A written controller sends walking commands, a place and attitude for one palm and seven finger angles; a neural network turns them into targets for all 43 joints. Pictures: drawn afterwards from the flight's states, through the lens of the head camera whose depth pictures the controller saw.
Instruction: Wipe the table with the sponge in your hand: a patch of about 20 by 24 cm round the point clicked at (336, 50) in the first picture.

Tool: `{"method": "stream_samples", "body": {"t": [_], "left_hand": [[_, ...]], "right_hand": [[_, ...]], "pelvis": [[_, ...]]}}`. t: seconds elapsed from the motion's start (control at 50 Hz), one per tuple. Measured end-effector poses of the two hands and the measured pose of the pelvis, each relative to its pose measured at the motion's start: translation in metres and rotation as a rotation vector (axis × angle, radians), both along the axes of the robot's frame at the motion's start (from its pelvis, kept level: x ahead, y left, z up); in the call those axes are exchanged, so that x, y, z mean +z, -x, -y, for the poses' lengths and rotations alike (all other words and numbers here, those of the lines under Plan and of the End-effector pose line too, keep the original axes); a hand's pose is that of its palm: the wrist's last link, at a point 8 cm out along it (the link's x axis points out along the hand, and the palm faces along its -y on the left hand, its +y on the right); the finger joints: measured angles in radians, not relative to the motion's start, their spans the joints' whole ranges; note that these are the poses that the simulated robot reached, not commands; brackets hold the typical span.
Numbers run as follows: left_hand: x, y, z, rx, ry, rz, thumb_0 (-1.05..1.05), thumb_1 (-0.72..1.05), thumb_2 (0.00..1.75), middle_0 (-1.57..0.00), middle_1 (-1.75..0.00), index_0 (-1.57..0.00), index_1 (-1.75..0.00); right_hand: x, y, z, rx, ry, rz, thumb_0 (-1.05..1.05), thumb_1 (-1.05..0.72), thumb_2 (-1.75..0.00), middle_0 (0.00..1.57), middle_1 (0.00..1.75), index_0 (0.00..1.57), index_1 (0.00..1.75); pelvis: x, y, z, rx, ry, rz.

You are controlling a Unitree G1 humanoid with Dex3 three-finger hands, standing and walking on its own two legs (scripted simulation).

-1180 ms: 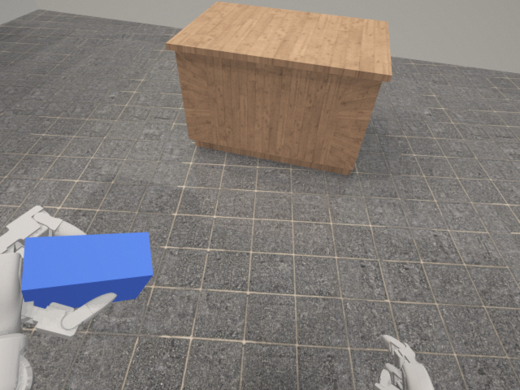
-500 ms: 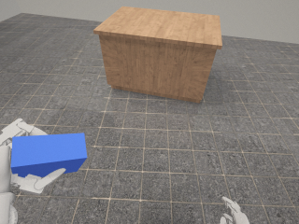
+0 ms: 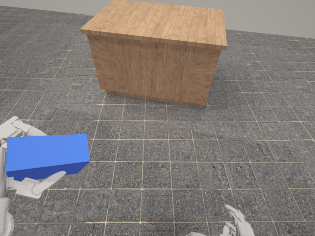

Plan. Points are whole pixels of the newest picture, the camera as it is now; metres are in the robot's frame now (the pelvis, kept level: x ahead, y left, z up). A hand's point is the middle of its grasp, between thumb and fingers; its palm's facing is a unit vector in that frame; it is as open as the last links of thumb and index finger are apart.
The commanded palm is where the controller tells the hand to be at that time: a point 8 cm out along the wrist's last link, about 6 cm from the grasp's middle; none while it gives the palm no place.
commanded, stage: walk to a spot facing it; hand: left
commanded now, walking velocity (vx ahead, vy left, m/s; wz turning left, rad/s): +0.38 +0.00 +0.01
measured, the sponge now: (60, 157) +0.23 +0.21 +0.15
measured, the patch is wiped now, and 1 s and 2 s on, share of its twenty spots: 0.00 0.00 0.00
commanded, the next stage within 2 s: none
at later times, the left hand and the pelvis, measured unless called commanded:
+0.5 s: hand (96, 105) +0.35 +0.16 +0.18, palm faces +0.41 -0.76 -0.51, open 9.7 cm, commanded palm +0.30 +0.21 +0.18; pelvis +0.15 -0.08 +0.00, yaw +3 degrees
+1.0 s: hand (112, 67) +0.49 +0.16 +0.19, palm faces +0.49 -0.72 -0.48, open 9.7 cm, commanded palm +0.44 +0.20 +0.18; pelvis +0.31 -0.10 -0.01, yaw +6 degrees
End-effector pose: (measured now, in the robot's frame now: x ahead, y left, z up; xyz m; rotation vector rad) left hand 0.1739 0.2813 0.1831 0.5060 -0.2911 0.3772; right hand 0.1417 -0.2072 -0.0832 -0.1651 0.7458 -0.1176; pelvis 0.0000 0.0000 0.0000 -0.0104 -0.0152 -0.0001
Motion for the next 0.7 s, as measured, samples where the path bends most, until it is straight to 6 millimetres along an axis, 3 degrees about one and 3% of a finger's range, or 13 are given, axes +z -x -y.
{"method": "stream_samples", "body": {"t": [0.1, 0.18, 0.24, 0.34, 0.42, 0.54, 0.64, 0.7], "left_hand": [[0.005, -0.042, 0.033, -0.053, -0.051, -0.036, 0.0, -0.45, 0.98, -0.79, -1.32, -0.79, -1.33], [0.001, -0.074, 0.06, -0.066, -0.132, -0.028, 0.0, -0.45, 0.98, -0.79, -1.33, -0.78, -1.33], [-0.002, -0.092, 0.075, -0.071, -0.114, -0.022, 0.0, -0.45, 0.98, -0.79, -1.33, -0.78, -1.33], [0.004, -0.107, 0.086, -0.064, -0.115, -0.064, 0.0, -0.45, 0.98, -0.79, -1.33, -0.78, -1.33], [0.013, -0.118, 0.087, -0.036, -0.119, -0.069, 0.0, -0.45, 0.98, -0.79, -1.33, -0.78, -1.33], [0.015, -0.142, 0.077, 0.037, -0.075, -0.025, 0.0, -0.45, 0.98, -0.79, -1.33, -0.78, -1.33], [0.006, -0.175, 0.064, 0.071, -0.005, 0.046, 0.0, -0.45, 0.98, -0.79, -1.33, -0.78, -1.33], [-0.001, -0.202, 0.057, 0.054, 0.004, 0.107, 0.0, -0.45, 0.98, -0.79, -1.33, -0.78, -1.33]], "right_hand": [[-0.01, -0.024, 0.014, -0.018, -0.041, -0.02, 0.01, -0.91, -0.89, 0.2, 0.3, 0.2, 0.3], [-0.037, -0.051, 0.044, -0.025, -0.051, -0.047, 0.01, -0.9, -0.89, 0.2, 0.3, 0.2, 0.3], [-0.048, -0.071, 0.071, -0.02, -0.024, -0.095, 0.01, -0.91, -0.89, 0.2, 0.3, 0.2, 0.3], [-0.033, -0.102, 0.108, -0.05, 0.03, -0.113, 0.02, -0.91, -0.89, 0.2, 0.3, 0.2, 0.3], [-0.016, -0.127, 0.123, -0.04, 0.071, -0.11, 0.02, -0.91, -0.89, 0.2, 0.3, 0.2, 0.3], [-0.002, -0.173, 0.121, 0.003, 0.099, -0.083, 0.02, -0.91, -0.9, 0.19, 0.3, 0.2, 0.3], [0.001, -0.221, 0.099, 0.044, 0.102, -0.045, 0.02, -0.91, -0.9, 0.19, 0.3, 0.2, 0.3], [-0.005, -0.253, 0.083, 0.049, 0.093, 0.014, 0.01, -0.91, -0.9, 0.2, 0.3, 0.2, 0.3]], "pelvis": [[-0.001, -0.034, 0.022, -0.022, 0.001, -0.008], [-0.021, -0.062, 0.048, -0.002, -0.009, 0.003], [-0.025, -0.074, 0.058, 0.002, -0.015, 0.016], [-0.014, -0.101, 0.069, 0.016, -0.024, 0.007], [-0.004, -0.125, 0.077, 0.034, -0.037, -0.005], [0.001, -0.165, 0.078, 0.055, -0.05, -0.002], [-0.006, -0.203, 0.07, 0.058, -0.048, 0.005], [-0.02, -0.223, 0.062, 0.047, -0.053, 0.017]]}}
